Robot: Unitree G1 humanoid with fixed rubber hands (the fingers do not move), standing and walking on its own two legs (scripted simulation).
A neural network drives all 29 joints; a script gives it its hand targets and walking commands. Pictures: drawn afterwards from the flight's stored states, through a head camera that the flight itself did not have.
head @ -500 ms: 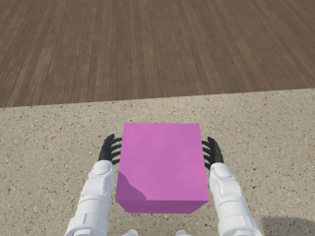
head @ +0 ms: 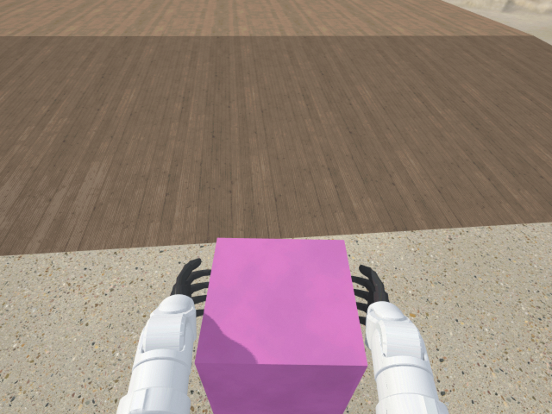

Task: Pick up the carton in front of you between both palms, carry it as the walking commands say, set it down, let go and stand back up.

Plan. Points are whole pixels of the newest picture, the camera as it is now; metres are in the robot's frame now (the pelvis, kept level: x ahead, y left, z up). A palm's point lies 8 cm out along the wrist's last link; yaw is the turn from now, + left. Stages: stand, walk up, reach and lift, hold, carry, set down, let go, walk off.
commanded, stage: reach and lift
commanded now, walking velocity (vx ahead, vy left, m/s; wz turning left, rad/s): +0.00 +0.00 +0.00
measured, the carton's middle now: (278, 332) +0.29 +0.00 -0.05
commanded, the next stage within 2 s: hold in 0.86 s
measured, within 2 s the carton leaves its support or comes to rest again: neither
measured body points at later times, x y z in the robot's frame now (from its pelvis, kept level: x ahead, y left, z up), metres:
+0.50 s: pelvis +0.00 +0.00 +0.00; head -0.03 +0.00 +0.45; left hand +0.31 +0.15 +0.03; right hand +0.31 -0.15 +0.02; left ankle +0.02 +0.12 -0.74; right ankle +0.02 -0.13 -0.74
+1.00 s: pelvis +0.01 +0.00 +0.01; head -0.04 +0.00 +0.46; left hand +0.30 +0.15 +0.05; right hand +0.30 -0.15 +0.04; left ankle +0.02 +0.12 -0.74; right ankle +0.02 -0.13 -0.74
